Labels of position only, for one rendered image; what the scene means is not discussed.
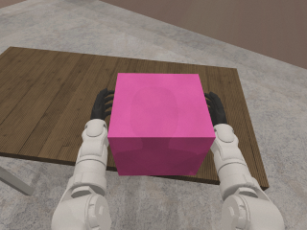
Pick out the right robot forearm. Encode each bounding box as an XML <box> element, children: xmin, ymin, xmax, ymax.
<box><xmin>210</xmin><ymin>124</ymin><xmax>285</xmax><ymax>228</ymax></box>

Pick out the robot right hand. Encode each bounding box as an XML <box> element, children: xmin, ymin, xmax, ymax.
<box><xmin>203</xmin><ymin>91</ymin><xmax>227</xmax><ymax>127</ymax></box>

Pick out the carton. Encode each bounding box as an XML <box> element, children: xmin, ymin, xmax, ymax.
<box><xmin>107</xmin><ymin>73</ymin><xmax>216</xmax><ymax>176</ymax></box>

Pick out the table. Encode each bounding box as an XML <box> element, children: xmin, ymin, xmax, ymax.
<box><xmin>0</xmin><ymin>46</ymin><xmax>270</xmax><ymax>196</ymax></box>

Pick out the left robot upper arm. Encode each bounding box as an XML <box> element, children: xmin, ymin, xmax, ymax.
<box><xmin>52</xmin><ymin>193</ymin><xmax>111</xmax><ymax>230</ymax></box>

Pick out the left robot forearm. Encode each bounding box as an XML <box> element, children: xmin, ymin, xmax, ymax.
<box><xmin>51</xmin><ymin>119</ymin><xmax>109</xmax><ymax>230</ymax></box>

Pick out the right robot upper arm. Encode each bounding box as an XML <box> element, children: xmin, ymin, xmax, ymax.
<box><xmin>220</xmin><ymin>194</ymin><xmax>285</xmax><ymax>230</ymax></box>

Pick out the robot left hand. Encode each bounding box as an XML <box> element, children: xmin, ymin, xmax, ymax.
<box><xmin>90</xmin><ymin>88</ymin><xmax>115</xmax><ymax>121</ymax></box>

